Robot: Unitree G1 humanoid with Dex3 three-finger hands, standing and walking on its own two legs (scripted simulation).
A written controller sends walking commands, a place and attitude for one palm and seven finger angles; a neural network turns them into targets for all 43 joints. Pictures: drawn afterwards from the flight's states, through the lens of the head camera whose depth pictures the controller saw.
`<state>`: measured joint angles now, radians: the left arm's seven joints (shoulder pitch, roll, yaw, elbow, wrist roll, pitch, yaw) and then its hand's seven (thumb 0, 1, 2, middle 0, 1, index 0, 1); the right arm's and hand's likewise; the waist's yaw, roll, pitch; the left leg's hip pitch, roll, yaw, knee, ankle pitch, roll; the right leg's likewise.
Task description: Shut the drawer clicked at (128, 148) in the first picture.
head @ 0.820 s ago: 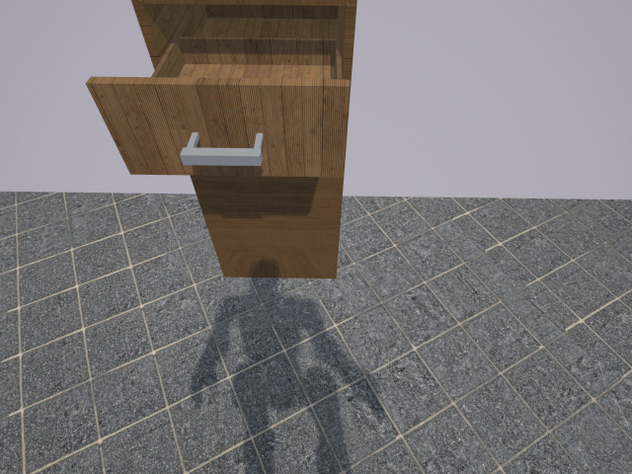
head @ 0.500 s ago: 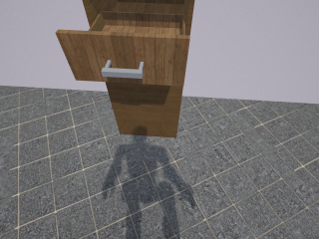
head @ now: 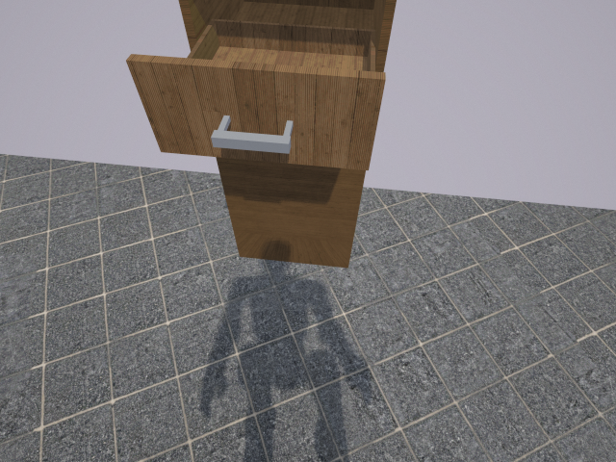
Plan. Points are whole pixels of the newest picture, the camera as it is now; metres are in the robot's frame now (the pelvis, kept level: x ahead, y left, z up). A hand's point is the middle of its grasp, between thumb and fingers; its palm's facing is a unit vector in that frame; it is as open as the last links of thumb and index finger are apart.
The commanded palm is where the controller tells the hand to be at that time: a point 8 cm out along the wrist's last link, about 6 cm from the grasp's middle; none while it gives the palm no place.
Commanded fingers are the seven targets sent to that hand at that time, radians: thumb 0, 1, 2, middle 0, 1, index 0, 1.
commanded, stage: look at it before walking up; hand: left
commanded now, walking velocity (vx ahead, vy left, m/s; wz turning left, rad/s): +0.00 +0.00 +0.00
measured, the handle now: (254, 133) +0.57 +0.13 +0.10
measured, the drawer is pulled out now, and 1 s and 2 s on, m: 0.29 0.29 0.29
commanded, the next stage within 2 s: take the last steps up to it in 0.32 s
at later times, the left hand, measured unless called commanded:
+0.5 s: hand out of the picture +0.10 +0.22 -0.15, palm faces -0.03 -0.94 -0.33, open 7.4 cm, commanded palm none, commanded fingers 0.00 0.90 0.90 -0.20 -0.30 -0.20 -0.30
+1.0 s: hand out of the picture +0.14 +0.16 -0.18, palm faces -0.01 -0.99 -0.17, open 7.3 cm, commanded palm none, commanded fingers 0.00 0.90 0.90 -0.20 -0.30 -0.20 -0.30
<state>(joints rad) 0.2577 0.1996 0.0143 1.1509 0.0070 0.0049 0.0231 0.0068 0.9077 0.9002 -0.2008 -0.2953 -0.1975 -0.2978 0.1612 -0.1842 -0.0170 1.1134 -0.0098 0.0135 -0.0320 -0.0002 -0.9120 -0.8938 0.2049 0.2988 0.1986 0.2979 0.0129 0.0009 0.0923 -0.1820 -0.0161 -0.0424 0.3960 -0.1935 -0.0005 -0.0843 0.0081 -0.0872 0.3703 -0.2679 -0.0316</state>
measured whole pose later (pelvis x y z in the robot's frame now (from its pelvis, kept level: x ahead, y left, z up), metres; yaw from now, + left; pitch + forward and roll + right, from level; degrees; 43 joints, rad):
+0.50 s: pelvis +0.00 -0.01 +0.00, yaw -2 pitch -2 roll +0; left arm 0.10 0.31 0.02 1.10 0.00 -0.01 0.02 0.01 0.91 0.90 -0.20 -0.30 -0.20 -0.30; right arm 0.12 -0.30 -0.02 1.11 -0.02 0.01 -0.03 0.00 -0.91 -0.89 0.20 0.30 0.20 0.30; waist -0.01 0.01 0.06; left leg -0.14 0.02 -0.02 0.34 -0.18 -0.02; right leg -0.04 0.04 -0.06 0.30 -0.23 -0.05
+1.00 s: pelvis +0.10 -0.03 -0.01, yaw -1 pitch +0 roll -1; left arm 0.20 0.17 0.06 1.07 0.01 0.01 -0.03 0.02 0.93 0.90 -0.20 -0.30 -0.20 -0.30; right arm 0.44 -0.09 -0.02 1.19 -0.04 -0.03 -0.03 0.00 -0.90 -0.89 0.21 0.30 0.20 0.30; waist -0.03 0.01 0.12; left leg -0.06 0.07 0.04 0.43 -0.36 -0.03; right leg -0.41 -0.05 -0.07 0.73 -0.34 -0.03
